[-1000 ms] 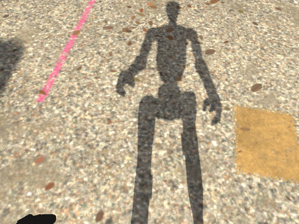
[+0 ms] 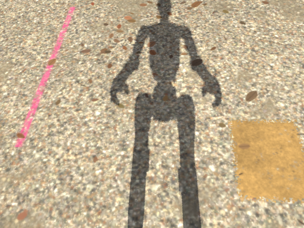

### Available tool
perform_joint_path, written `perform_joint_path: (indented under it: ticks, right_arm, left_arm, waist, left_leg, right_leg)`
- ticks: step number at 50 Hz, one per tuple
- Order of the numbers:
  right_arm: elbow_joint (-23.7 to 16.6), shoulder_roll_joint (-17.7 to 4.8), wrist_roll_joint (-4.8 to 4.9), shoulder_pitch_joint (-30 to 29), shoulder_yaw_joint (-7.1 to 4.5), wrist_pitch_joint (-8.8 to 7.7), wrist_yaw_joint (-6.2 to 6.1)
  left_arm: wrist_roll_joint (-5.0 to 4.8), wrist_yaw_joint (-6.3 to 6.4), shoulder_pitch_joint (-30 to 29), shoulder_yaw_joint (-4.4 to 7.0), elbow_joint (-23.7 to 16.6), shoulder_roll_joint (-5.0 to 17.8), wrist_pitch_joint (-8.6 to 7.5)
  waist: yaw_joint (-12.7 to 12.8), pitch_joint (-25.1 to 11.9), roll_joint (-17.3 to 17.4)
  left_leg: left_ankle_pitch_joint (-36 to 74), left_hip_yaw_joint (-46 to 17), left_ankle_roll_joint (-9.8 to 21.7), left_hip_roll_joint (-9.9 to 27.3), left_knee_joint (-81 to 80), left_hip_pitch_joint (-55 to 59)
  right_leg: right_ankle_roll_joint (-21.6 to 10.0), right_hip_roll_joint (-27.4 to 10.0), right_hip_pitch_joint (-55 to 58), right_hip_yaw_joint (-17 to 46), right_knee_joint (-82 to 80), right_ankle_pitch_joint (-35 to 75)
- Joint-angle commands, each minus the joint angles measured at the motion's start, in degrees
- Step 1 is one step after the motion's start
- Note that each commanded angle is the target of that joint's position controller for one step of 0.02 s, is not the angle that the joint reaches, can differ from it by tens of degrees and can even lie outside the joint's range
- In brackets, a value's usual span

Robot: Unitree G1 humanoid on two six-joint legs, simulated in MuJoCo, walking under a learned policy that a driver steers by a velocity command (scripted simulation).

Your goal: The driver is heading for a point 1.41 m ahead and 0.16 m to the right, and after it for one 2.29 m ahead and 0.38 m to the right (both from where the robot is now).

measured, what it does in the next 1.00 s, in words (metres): walks ahead, turning right: left foot, then right foot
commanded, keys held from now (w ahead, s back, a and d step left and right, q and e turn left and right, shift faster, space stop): e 0.50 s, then w+e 0.04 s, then w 0.42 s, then no key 0.04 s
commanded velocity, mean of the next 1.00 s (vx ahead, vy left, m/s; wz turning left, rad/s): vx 0.15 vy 0.00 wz -0.43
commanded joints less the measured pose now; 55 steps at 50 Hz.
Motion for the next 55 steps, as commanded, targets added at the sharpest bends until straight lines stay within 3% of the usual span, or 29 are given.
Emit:
perform_joint_path:
  ticks: [1, 4, 10, 13, 14, 15, 16, 17, 18, 19, 20, 22, 25, 28, 31, 32, 33, 34, 35, 36, 37, 38, 40, 41, 45, 48, 51, 53, 55]
  right_arm:
    - [-3.60, -4.20, 0.11, 1.22, -1.18, -0.94, -0.11]
    - [-4.30, -3.08, 0.03, -0.59, -0.53, -1.32, 0.28]
    - [-5.14, -4.41, 0.76, -0.75, -0.86, -2.61, 1.67]
    - [-4.39, -4.44, 0.88, 2.94, -1.25, -3.48, 2.41]
    - [-4.09, -6.28, 0.44, 4.37, -1.85, -3.57, 2.33]
    - [-4.82, -10.11, -0.56, 4.89, -2.59, -3.18, 1.90]
    - [-4.48, -12.29, -2.47, 3.97, -2.96, -2.76, 2.10]
    - [-6.21, -8.85, -2.18, 1.67, -2.09, -2.94, 2.01]
    - [-6.85, -6.19, -1.56, -0.66, -1.29, -2.83, 1.64]
    - [-7.42, -5.24, -0.84, -2.28, -0.97, -2.60, 1.38]
    - [-7.46, -4.79, -0.10, -2.67, -0.73, -2.44, 1.11]
    - [-7.22, -5.17, -0.38, -1.15, -0.64, -1.77, 0.60]
    - [-6.67, -7.02, -0.72, 1.69, -1.38, -0.91, 0.23]
    - [-6.28, -9.52, 0.44, 3.06, -2.29, -0.77, 0.91]
    - [-5.66, -9.84, 1.77, 2.79, -2.10, -1.47, 2.25]
    - [-5.38, -9.27, 2.36, 1.81, -1.78, -1.67, 2.70]
    - [-4.73, -7.22, 2.32, 2.23, -1.05, -2.00, 3.12]
    - [-4.38, -3.12, 1.35, 2.46, 0.38, -2.61, 3.69]
    - [-6.58, 2.38, -1.31, 0.54, 2.36, -3.43, 4.56]
    - [-9.10, -3.13, 0.93, -1.97, 0.66, -4.35, 4.34]
    - [-8.97, -7.22, 2.44, -4.92, -0.51, -4.76, 4.15]
    - [-8.39, -7.54, 2.60, -4.55, -0.75, -5.02, 4.23]
    - [-6.38, -6.38, 1.06, -1.86, -0.68, -5.35, 4.17]
    - [-5.71, -5.63, 0.91, -1.27, -0.58, -5.57, 4.37]
    - [-5.00, -2.80, 0.78, -2.85, 0.46, -5.70, 4.63]
    - [-6.28, -1.27, 1.26, -8.03, 1.40, -5.97, 5.31]
    - [-7.58, -0.40, 1.08, -12.22, 1.97, -6.72, 6.58]
    - [-7.74, -1.05, 0.98, -11.90, 1.75, -7.06, 7.21]
    - [-6.51, -3.50, 0.41, -7.10, 0.79, -7.17, 7.05]
  left_arm:
    - [-0.11, 1.32, -1.72, 2.62, -4.60, 9.64, -0.27]
    - [-0.44, 1.86, -1.20, 2.99, -4.98, 10.25, 0.18]
    - [-0.52, 1.18, -1.89, 3.39, -6.24, 10.84, 1.08]
    - [-1.39, 1.29, -3.78, 3.22, -7.01, 10.28, 1.68]
    - [-1.44, 1.49, -2.96, 2.86, -7.20, 8.94, 1.73]
    - [-0.73, 1.35, -0.12, 2.00, -7.25, 5.70, 1.63]
    - [-1.20, 1.27, -0.86, 2.72, -9.05, 7.56, 1.03]
    - [-0.39, 1.24, 1.08, 4.19, -7.52, 12.06, 0.68]
    - [-0.89, 1.07, 1.94, 4.82, -6.08, 12.89, 0.96]
    - [-0.99, 1.23, 3.15, 4.71, -4.71, 11.37, 1.68]
    - [-0.94, 1.21, 3.08, 4.36, -4.68, 10.03, 2.20]
    - [-1.43, 0.74, 1.09, 3.43, -5.81, 7.30, 2.48]
    - [-1.33, 0.21, -2.72, 2.53, -8.02, 5.57, 2.20]
    - [-1.09, -0.74, -3.66, 1.60, -9.04, 4.46, 1.95]
    - [-1.15, -1.31, -0.22, 1.82, -7.77, 5.26, 1.23]
    - [-1.10, -1.45, 3.26, 1.84, -6.07, 4.74, 0.81]
    - [-1.14, -1.32, 7.92, 1.98, -3.66, 4.55, 0.45]
    - [-1.23, -0.95, 13.10, 2.27, -1.93, 5.32, 0.04]
    - [-0.48, -0.07, 18.34, 2.94, -1.81, 10.85, -0.55]
    - [0.17, -0.68, 17.02, 3.94, -3.28, 15.32, -1.97]
    - [0.06, -1.07, 14.84, 3.06, -3.54, 11.70, -3.23]
    - [-0.01, -1.02, 12.88, 2.13, -3.05, 9.07, -3.98]
    - [-0.20, -0.65, 9.86, 1.27, -3.30, 7.43, -4.31]
    - [0.11, -0.33, 9.95, 1.01, -3.30, 6.84, -4.47]
    - [0.17, 0.34, 12.25, 0.89, -1.18, 6.38, -4.79]
    - [-0.04, 0.62, 14.13, 1.07, 0.62, 7.23, -4.76]
    - [-0.16, 0.97, 15.64, 1.12, 2.62, 7.76, -4.26]
    - [-0.36, 1.11, 16.17, 1.29, 3.79, 8.33, -3.84]
    - [-0.53, 1.48, 14.49, 1.61, 3.90, 9.24, -3.66]
  waist:
    - [-1.10, -8.24, -8.13]
    - [-0.11, -8.13, -8.71]
    - [0.70, -7.17, -10.82]
    - [-1.92, -7.60, -10.64]
    - [-2.00, -8.33, -8.69]
    - [-0.01, -9.86, 2.58]
    - [1.02, -6.32, 16.71]
    - [0.91, -6.19, 10.65]
    - [1.62, -5.66, 7.17]
    - [2.10, -4.91, 5.32]
    - [1.41, -3.97, 5.52]
    - [0.03, -3.38, 6.65]
    - [-2.62, -5.37, 8.30]
    - [-4.12, -6.44, 9.15]
    - [-2.19, -4.66, 9.10]
    - [-0.02, -4.35, 7.91]
    - [1.87, -4.80, 5.88]
    - [3.82, -6.57, 0.64]
    - [4.13, -8.69, -16.76]
    - [5.08, -5.69, -17.46]
    - [5.44, -0.35, -11.41]
    - [4.13, 2.99, -10.76]
    - [2.00, 3.79, -9.40]
    - [1.54, 3.13, -9.29]
    - [1.92, 1.13, -6.56]
    - [3.66, 2.62, -7.18]
    - [4.51, 4.49, -6.65]
    - [3.71, 3.25, -7.53]
    - [0.64, -0.42, -9.30]
  left_leg:
    - [5.10, -2.22, -0.66, -0.23, -4.05, -2.71]
    - [6.74, -2.96, -1.24, -0.99, -13.26, -0.64]
    - [5.44, -3.38, -0.19, -3.04, -25.19, 6.48]
    - [13.29, -2.28, 1.70, -3.31, -39.86, 14.78]
    - [18.41, -4.63, 3.29, 0.79, -43.49, 20.81]
    - [24.93, -14.98, 8.02, 12.83, -45.36, 26.85]
    - [33.05, -27.67, 17.60, 21.11, -47.51, 24.42]
    - [33.15, -26.00, 20.13, 22.59, -47.00, 23.18]
    - [31.78, -19.78, 17.86, 19.14, -46.03, 21.93]
    - [29.25, -14.66, 15.51, 15.58, -45.36, 21.78]
    - [29.53, -12.08, 15.07, 14.47, -45.18, 22.29]
    - [31.02, -6.93, 15.16, 12.37, -45.65, 22.65]
    - [33.08, -4.97, 16.37, 14.10, -44.92, 27.53]
    - [13.43, -4.15, 16.08, 14.95, -48.32, 24.12]
    - [2.69, -4.35, 15.29, 15.26, -49.21, 18.62]
    - [0.99, -3.08, 14.34, 14.58, -47.49, 15.84]
    - [0.57, -0.90, 12.76, 12.96, -43.72, 11.53]
    - [-0.49, 3.20, 9.29, 9.92, -34.79, 5.44]
    - [-11.59, 8.98, 3.57, 4.09, -10.82, -7.53]
    - [-10.87, 3.21, 3.09, 0.69, -2.69, -18.54]
    - [-5.35, 0.51, 4.05, 3.56, 0.90, -21.23]
    - [1.74, -0.05, 5.04, 4.81, 0.25, -22.42]
    - [11.03, -0.21, 4.58, 6.02, -2.69, -19.63]
    - [14.72, 0.19, 4.20, 5.98, -3.56, -17.85]
    - [23.91, 1.72, 2.28, 4.76, -12.46, -16.06]
    - [29.68, 3.05, 1.99, 3.35, -22.79, -12.06]
    - [32.11, 4.92, 3.09, 0.98, -31.00, -6.10]
    - [31.33, 4.73, 4.73, -0.22, -33.69, -2.88]
    - [28.58, 4.55, 6.87, -2.09, -35.07, 2.61]
  right_leg:
    - [-9.87, -12.98, 9.08, 15.48, -8.96, 18.43]
    - [-9.72, -12.34, 8.96, 17.55, -8.75, 11.91]
    - [-9.40, -11.67, 6.82, 24.94, -7.43, 8.54]
    - [-6.68, -9.10, 6.20, 26.33, -3.76, 10.78]
    - [-4.10, -6.78, 2.71, 24.74, -0.83, 5.55]
    - [-0.54, -1.19, -3.97, 17.13, 10.62, -10.85]
    - [2.58, 5.74, -14.56, 6.63, 21.94, -24.95]
    - [4.77, 1.40, -15.49, 7.19, 33.74, -23.64]
    - [5.80, 0.67, -15.26, 6.51, 38.04, -19.78]
    - [7.09, 0.08, -15.51, 5.53, 40.56, -16.72]
    - [8.12, -0.37, -17.22, 4.96, 42.48, -13.82]
    - [9.26, -1.27, -17.25, 1.70, 39.47, -11.05]
    - [9.88, -3.47, -16.17, -0.43, 30.22, -11.36]
    - [7.80, -4.41, -8.95, -3.89, 20.11, -12.67]
    - [3.96, -2.79, 0.15, -6.32, 8.73, -10.93]
    - [2.39, -1.92, 6.04, -7.51, 1.82, -6.07]
    - [1.24, -0.44, 14.27, -8.20, -2.68, -4.41]
    - [0.19, -3.58, 23.87, -2.36, -4.95, -4.96]
    - [-3.92, -19.12, 31.80, 19.10, -8.07, 2.29]
    - [-14.29, -26.51, 25.74, 35.16, -14.80, -10.53]
    - [-14.25, -24.39, 23.32, 32.49, -17.27, -18.51]
    - [-12.32, -21.86, 21.31, 27.67, -18.27, -20.02]
    - [-9.52, -17.65, 19.09, 19.76, -19.58, -11.24]
    - [-8.71, -16.35, 18.55, 16.72, -20.21, -5.55]
    - [-7.45, -13.97, 20.02, 7.97, -20.15, 11.11]
    - [-6.78, -13.12, 18.06, 4.71, -21.19, 12.50]
    - [-6.06, -13.08, 16.35, 2.51, -18.88, 22.13]
    - [-5.31, -14.05, 18.52, 2.62, -15.56, 28.18]
    - [-3.77, -14.37, 21.88, 3.30, -9.61, 40.09]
